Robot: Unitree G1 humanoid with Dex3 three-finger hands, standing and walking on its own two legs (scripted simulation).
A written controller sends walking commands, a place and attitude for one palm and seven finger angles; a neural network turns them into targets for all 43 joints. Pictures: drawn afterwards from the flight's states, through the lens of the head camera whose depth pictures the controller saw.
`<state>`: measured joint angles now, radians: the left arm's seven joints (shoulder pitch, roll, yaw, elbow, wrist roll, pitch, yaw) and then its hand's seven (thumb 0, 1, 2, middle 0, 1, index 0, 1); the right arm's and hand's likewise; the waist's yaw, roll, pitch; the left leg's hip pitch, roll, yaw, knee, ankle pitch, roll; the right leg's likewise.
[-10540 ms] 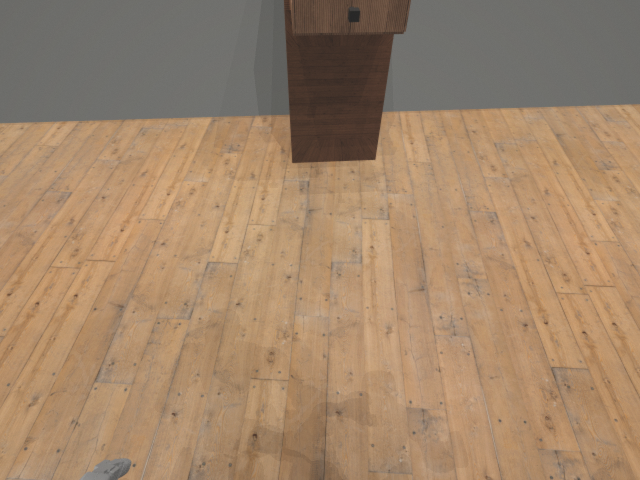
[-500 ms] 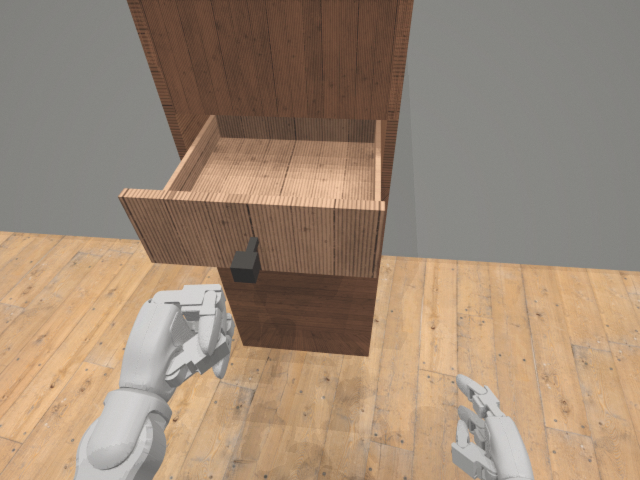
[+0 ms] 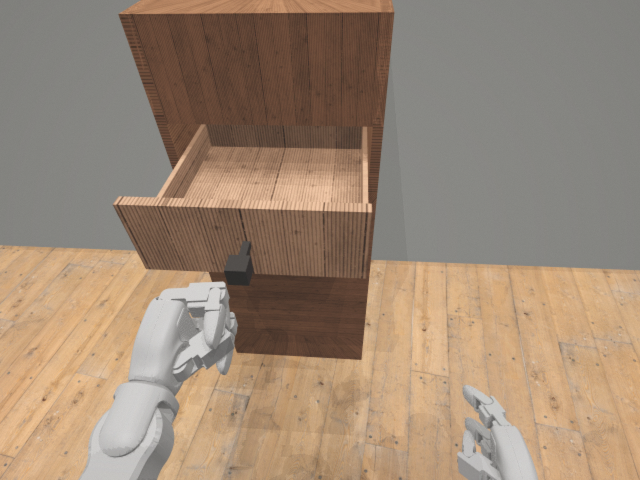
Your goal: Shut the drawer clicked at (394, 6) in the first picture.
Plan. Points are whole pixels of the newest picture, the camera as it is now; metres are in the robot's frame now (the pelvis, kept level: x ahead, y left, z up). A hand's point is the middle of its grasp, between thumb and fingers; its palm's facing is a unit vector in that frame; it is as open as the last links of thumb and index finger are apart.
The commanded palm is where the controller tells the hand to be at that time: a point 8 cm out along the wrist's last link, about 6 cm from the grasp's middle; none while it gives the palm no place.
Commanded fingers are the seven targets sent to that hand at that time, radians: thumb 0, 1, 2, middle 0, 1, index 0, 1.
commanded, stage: bring the fist close to the handle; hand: left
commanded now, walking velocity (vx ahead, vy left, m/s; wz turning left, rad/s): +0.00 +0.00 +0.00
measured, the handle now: (241, 261) +0.41 +0.16 +0.04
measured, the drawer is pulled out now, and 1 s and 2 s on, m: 0.24 0.24 0.23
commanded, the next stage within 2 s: push the drawer shut in 1.40 s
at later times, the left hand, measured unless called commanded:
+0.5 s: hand (246, 328) +0.27 +0.12 +0.09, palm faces -0.01 -1.00 -0.02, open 3.2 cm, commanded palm +0.25 +0.17 +0.09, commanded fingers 0.00 0.90 0.90 -1.40 -1.60 -1.40 -1.60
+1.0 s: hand (255, 319) +0.31 +0.12 +0.04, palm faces -0.02 -1.00 -0.01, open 3.2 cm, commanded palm +0.29 +0.17 +0.04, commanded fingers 0.00 0.90 0.90 -1.40 -1.60 -1.40 -1.60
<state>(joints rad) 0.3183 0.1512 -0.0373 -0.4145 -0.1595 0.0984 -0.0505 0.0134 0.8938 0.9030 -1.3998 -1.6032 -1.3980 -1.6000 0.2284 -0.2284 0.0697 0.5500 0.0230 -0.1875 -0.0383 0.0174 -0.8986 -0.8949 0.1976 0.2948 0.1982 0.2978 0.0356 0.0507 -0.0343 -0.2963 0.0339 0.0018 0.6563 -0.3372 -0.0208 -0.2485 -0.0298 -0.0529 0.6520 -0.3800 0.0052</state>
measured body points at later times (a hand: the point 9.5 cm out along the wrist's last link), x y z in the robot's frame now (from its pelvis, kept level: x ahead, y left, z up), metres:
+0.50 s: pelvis +0.00 +0.00 +0.00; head +0.01 -0.01 +0.44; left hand +0.26 +0.17 +0.09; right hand +0.18 -0.22 -0.08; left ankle +0.01 +0.13 -0.72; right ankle -0.02 -0.12 -0.72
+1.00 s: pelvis +0.00 +0.00 -0.02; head +0.04 -0.01 +0.43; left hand +0.31 +0.18 +0.04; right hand +0.15 -0.24 -0.12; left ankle +0.01 +0.13 -0.72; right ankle -0.02 -0.12 -0.72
